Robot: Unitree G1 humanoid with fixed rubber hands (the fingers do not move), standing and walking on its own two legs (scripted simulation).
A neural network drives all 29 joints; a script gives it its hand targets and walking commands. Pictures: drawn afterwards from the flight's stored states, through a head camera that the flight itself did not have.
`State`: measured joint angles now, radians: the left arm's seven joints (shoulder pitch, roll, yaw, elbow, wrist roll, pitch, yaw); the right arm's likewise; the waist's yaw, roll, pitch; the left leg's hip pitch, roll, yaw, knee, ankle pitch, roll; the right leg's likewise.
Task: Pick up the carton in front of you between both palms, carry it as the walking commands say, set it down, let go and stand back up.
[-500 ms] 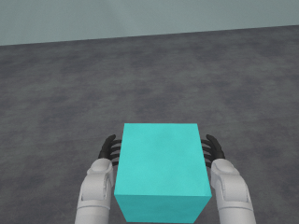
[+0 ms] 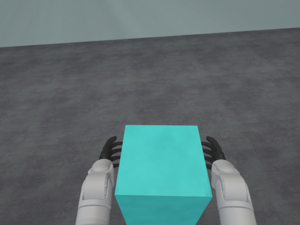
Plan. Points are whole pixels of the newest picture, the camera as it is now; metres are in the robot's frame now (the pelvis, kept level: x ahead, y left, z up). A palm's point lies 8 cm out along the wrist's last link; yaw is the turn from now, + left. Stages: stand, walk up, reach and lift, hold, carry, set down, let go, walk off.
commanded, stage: carry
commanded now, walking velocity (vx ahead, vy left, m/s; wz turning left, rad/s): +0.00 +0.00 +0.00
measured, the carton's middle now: (160, 177) +0.29 +0.00 -0.05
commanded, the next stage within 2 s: hold in 0.36 s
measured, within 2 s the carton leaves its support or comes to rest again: neither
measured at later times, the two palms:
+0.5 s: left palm (107, 170) +0.26 +0.14 +0.04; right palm (222, 171) +0.26 -0.16 +0.04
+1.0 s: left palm (106, 170) +0.26 +0.14 +0.05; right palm (227, 182) +0.23 -0.16 +0.05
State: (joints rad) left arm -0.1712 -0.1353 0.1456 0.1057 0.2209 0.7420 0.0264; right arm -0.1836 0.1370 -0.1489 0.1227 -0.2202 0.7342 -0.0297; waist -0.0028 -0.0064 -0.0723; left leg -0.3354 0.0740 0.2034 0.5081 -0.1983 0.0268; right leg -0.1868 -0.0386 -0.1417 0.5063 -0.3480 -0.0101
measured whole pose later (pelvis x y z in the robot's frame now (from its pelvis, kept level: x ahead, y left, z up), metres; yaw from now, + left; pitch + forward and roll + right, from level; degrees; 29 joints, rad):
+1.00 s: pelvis -0.04 +0.02 +0.01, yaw -6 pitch -8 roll +0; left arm -0.27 -0.15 0.21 0.25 0.29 0.73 0.02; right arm -0.28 0.16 -0.25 0.32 -0.28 0.67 0.00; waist 0.01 -0.04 0.03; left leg -0.14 -0.03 -0.02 0.40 -0.12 0.02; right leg -0.05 0.02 0.10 0.44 -0.25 0.00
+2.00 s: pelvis -0.06 +0.01 -0.09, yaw -8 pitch +31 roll -2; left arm -0.64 -0.03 0.38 0.57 0.22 0.15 -0.06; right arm -0.58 0.20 -0.38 0.50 -0.18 0.13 -0.12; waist 0.04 -0.05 -0.05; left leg -1.27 -0.04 -0.09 1.01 -0.28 -0.02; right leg -1.18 0.11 0.09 1.05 -0.41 0.02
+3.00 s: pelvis -0.11 +0.03 -0.33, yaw -12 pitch +45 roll -5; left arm -1.23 0.20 0.39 0.81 0.16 0.26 0.01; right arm -1.23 -0.01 -0.41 0.80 -0.10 0.21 -0.19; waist 0.09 -0.08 0.08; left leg -2.23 -0.10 -0.11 1.90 -0.44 -0.06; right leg -2.12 0.21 0.04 1.95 -0.62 0.08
